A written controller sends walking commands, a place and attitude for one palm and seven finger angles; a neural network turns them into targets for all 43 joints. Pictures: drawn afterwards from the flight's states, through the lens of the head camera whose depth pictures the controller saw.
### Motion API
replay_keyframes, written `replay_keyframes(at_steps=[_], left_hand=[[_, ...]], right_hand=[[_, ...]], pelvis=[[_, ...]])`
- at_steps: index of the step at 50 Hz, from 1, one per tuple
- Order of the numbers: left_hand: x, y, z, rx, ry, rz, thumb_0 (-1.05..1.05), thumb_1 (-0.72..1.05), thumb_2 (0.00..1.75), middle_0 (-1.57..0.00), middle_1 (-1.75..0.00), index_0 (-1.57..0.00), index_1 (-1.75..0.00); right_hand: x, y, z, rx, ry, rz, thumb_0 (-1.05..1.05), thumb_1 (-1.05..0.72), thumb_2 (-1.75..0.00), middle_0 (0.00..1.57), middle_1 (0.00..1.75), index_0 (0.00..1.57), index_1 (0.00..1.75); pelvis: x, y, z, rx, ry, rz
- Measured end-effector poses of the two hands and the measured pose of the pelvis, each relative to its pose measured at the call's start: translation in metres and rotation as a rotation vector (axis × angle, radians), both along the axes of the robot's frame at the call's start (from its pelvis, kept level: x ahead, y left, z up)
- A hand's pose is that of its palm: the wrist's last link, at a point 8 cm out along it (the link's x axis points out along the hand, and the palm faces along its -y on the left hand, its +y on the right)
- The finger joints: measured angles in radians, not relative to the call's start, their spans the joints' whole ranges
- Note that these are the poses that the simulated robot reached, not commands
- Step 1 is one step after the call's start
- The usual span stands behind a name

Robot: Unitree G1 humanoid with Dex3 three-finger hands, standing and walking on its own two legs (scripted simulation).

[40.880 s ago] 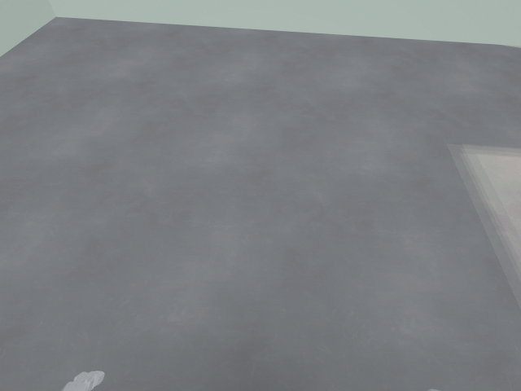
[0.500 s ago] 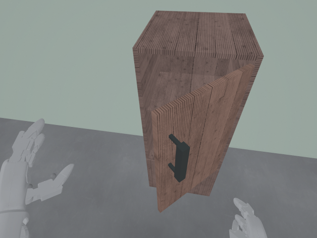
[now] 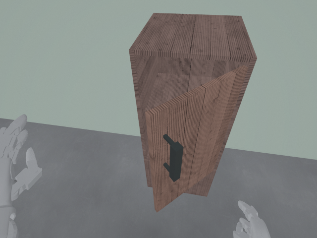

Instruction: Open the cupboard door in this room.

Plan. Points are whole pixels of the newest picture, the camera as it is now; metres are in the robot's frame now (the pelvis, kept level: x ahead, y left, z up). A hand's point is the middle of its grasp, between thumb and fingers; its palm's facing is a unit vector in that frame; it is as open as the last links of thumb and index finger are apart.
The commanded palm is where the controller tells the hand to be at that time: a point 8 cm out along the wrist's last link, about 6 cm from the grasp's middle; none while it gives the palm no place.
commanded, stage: draw the hand back to the body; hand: left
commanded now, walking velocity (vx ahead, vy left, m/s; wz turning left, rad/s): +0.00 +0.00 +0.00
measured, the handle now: (170, 158) +0.34 +0.02 +0.01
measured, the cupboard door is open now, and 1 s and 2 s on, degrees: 46 46 46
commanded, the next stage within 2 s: step back with the hand held close in 0.02 s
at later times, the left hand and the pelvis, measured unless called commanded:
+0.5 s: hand (35, 175) +0.18 +0.27 +0.15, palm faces +0.35 -0.78 -0.52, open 7.4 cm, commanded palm +0.12 +0.31 +0.17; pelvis -0.03 +0.01 +0.00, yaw -2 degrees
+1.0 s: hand out of the picture +0.10 +0.29 +0.16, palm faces +0.50 -0.73 -0.47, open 7.5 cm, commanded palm +0.04 +0.32 +0.17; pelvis -0.10 +0.02 -0.03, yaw +0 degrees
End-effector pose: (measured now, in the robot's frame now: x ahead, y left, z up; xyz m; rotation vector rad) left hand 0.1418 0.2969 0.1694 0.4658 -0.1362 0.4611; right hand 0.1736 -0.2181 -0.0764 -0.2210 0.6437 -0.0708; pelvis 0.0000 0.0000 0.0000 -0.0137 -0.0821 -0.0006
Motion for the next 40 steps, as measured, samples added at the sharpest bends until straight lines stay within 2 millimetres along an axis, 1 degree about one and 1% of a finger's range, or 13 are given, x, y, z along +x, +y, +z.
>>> replay_keyframes(at_steps=[8,12,18,22,27,33,37,40], left_hand=[[-0.004,-0.002,0.004,0.008,-0.013,0.006,0.02,0.88,0.89,-0.21,-0.30,-0.21,-0.30],[-0.001,0.004,0.010,0.055,-0.036,0.004,0.02,0.88,0.89,-0.21,-0.30,-0.21,-0.30],[0.006,0.003,0.005,0.091,0.011,-0.058,0.02,0.89,0.90,-0.21,-0.30,-0.21,-0.30],[0.004,0.003,0.001,0.107,0.041,-0.105,0.02,0.89,0.90,-0.21,-0.30,-0.21,-0.30],[-0.009,0.011,0.001,0.135,0.032,-0.119,0.02,0.88,0.89,-0.21,-0.30,-0.21,-0.30],[-0.035,0.021,0.005,0.166,-0.028,-0.095,0.02,0.88,0.89,-0.21,-0.30,-0.21,-0.30],[-0.051,0.025,0.001,0.159,-0.069,-0.070,0.02,0.88,0.89,-0.21,-0.30,-0.21,-0.30],[-0.059,0.027,-0.003,0.144,-0.094,-0.060,0.02,0.88,0.89,-0.21,-0.30,-0.21,-0.30]], right_hand=[[-0.004,-0.002,-0.002,0.013,-0.002,-0.002,0.02,-0.90,-0.90,0.20,0.29,0.20,0.30],[-0.008,-0.004,0.000,0.012,0.007,-0.014,0.02,-0.90,-0.90,0.20,0.30,0.20,0.30],[-0.023,-0.016,0.002,-0.020,0.030,-0.077,0.02,-0.90,-0.90,0.20,0.30,0.20,0.30],[-0.038,-0.022,0.003,-0.041,0.053,-0.128,0.02,-0.90,-0.90,0.20,0.30,0.20,0.30],[-0.059,-0.021,0.005,-0.062,0.068,-0.157,0.02,-0.90,-0.90,0.20,0.29,0.20,0.30],[-0.080,-0.011,0.003,-0.070,0.056,-0.142,0.02,-0.90,-0.90,0.20,0.29,0.20,0.30],[-0.092,-0.004,-0.002,-0.071,0.050,-0.121,0.02,-0.90,-0.90,0.20,0.30,0.20,0.30],[-0.103,0.001,-0.006,-0.072,0.054,-0.112,0.02,-0.90,-0.90,0.20,0.30,0.20,0.30]], pelvis=[[-0.004,-0.003,0.000,0.001,-0.008,-0.001],[-0.008,-0.003,0.000,-0.006,0.027,-0.005],[-0.018,0.005,0.001,0.003,0.072,-0.026],[-0.026,0.010,0.000,0.010,0.083,-0.034],[-0.041,0.017,-0.003,0.015,0.083,-0.036],[-0.060,0.022,-0.010,0.020,0.069,-0.032],[-0.073,0.025,-0.016,0.014,0.066,-0.028],[-0.081,0.027,-0.019,0.009,0.066,-0.023]])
